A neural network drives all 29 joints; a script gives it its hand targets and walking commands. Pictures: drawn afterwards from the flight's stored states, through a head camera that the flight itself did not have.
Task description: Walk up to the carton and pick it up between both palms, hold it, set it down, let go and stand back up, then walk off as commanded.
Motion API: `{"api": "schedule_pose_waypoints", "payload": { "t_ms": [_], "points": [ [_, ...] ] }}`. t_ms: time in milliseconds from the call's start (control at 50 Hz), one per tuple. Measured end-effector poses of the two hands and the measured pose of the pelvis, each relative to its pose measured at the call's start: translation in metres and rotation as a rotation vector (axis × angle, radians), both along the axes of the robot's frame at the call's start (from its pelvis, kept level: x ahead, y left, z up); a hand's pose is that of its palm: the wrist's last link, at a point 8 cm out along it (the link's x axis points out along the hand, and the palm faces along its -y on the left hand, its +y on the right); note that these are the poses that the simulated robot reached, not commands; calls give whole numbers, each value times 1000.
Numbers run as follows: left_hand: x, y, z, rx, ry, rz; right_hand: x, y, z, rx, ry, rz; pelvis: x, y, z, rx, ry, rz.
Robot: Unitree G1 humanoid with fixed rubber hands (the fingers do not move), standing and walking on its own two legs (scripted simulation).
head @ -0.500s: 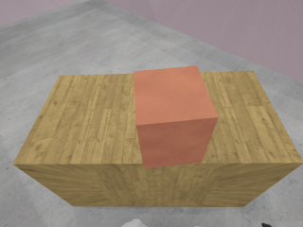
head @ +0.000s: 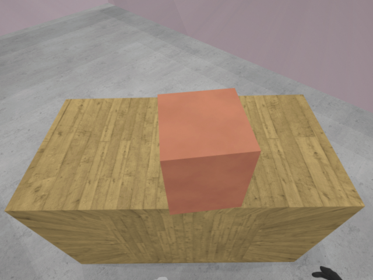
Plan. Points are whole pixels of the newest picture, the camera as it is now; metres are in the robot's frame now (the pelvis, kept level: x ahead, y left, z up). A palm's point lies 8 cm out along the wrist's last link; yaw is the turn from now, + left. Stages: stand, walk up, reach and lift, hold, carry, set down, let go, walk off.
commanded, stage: walk up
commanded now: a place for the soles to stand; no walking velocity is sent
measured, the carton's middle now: (201, 153) +0.45 -0.02 -0.01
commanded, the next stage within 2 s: reach and lift in 0.88 s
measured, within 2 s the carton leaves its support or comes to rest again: neither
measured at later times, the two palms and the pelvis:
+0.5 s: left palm out of the picture +0.09 +0.29 -0.07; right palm out of the picture +0.12 -0.31 -0.09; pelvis +0.00 -0.01 +0.00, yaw +0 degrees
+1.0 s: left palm out of the picture +0.10 +0.29 -0.08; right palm out of the picture +0.12 -0.32 -0.10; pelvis -0.01 -0.02 +0.00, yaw +0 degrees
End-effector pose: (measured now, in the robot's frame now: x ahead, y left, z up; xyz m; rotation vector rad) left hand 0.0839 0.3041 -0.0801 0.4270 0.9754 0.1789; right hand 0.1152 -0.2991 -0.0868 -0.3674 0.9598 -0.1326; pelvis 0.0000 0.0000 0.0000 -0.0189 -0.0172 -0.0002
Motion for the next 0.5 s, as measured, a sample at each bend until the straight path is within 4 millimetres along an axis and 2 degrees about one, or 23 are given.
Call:
{"api": "schedule_pose_waypoints", "payload": {
  "t_ms": [180,500],
  "points": [
    [8,-1,2,-3,-20,3,1,0,2,1,-20,4,-1,-1,0,0,-1,-1],
    [9,-14,12,22,-31,-8,1,-13,0,19,-29,-1,-3,-15,3,19,-4,-2]
  ]
}}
